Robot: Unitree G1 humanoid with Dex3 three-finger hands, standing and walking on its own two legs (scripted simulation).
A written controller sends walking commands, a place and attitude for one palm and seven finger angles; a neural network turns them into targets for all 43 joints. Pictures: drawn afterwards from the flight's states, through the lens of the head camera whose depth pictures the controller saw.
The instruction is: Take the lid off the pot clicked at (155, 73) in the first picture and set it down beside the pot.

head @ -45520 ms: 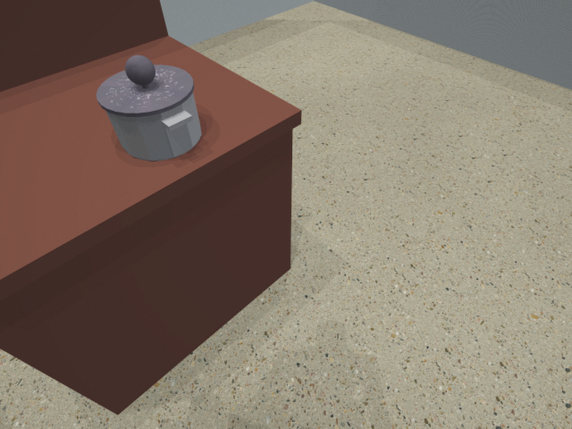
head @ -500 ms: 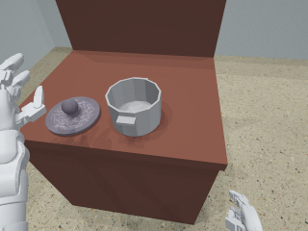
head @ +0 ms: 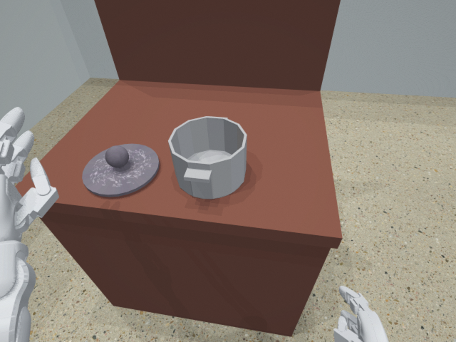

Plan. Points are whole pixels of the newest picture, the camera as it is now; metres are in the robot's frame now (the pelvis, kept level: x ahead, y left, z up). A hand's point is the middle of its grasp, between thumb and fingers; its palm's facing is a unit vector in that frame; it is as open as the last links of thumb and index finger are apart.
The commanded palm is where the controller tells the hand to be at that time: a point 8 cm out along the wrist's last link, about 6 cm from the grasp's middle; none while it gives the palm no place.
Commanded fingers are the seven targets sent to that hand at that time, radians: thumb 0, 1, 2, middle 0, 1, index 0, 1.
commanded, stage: draw the hand back to the body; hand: left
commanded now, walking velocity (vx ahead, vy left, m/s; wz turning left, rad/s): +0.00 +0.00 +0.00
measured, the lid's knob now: (117, 156) +0.50 +0.33 +0.04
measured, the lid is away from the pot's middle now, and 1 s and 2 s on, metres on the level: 0.23 0.23 0.23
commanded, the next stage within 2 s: step back with the hand held close in 0.44 s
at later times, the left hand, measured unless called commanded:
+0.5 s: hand (36, 213) +0.20 +0.26 +0.21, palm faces +0.46 -0.82 -0.34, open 7.4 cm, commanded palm +0.15 +0.30 +0.22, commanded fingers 0.00 0.90 0.90 -0.20 -0.30 -0.20 -0.30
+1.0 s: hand (44, 217) +0.20 +0.25 +0.21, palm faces +0.32 -0.80 -0.52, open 7.4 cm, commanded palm +0.15 +0.30 +0.22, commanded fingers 0.00 0.90 0.90 -0.20 -0.30 -0.20 -0.30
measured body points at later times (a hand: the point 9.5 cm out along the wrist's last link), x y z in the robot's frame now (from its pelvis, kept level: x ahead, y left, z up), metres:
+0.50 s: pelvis +0.02 +0.02 +0.00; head -0.01 +0.01 +0.45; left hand +0.17 +0.31 +0.23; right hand +0.21 -0.18 -0.07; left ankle -0.04 +0.10 -0.74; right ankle +0.05 -0.11 -0.74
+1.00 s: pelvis +0.00 +0.03 -0.01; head +0.00 +0.05 +0.44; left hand +0.18 +0.29 +0.23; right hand +0.15 -0.23 -0.08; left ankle -0.04 +0.10 -0.74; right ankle +0.05 -0.11 -0.74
